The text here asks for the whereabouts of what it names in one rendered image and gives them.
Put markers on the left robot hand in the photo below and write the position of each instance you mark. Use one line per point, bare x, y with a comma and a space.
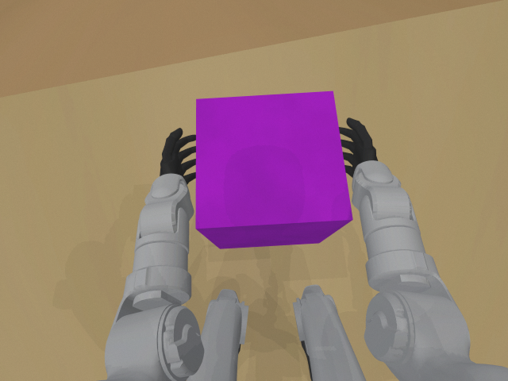
172, 158

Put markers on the right robot forearm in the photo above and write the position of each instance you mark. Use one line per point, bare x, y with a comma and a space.
396, 254

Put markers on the left robot shin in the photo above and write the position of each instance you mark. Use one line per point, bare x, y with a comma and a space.
225, 293

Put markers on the robot right thigh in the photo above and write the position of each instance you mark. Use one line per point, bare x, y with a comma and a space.
331, 355

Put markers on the left robot forearm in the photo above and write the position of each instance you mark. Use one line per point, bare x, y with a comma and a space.
160, 268

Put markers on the carton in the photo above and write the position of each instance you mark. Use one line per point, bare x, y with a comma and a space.
269, 170

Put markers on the right robot hand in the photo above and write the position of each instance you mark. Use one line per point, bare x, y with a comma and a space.
361, 147

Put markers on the left robot upper arm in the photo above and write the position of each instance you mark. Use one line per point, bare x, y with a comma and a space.
160, 344

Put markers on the right robot upper arm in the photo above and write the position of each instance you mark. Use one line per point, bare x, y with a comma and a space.
423, 337

